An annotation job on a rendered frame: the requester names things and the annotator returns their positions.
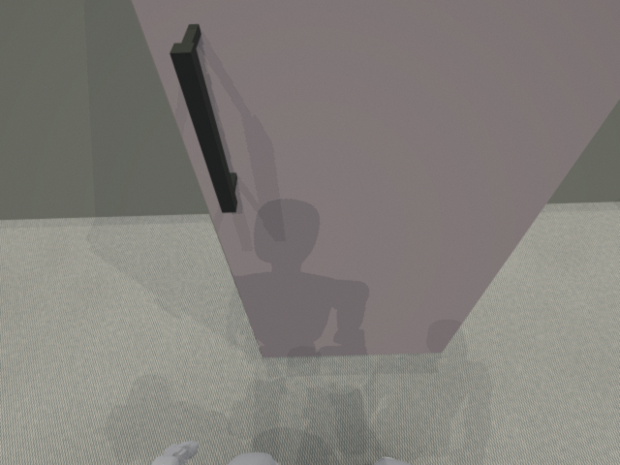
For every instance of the handle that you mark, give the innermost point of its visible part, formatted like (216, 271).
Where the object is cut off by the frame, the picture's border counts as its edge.
(188, 68)

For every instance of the fridge door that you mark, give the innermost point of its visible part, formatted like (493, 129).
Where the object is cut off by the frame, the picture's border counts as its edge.
(390, 154)

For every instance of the robot left hand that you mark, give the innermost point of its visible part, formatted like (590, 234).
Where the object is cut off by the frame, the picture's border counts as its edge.
(177, 454)

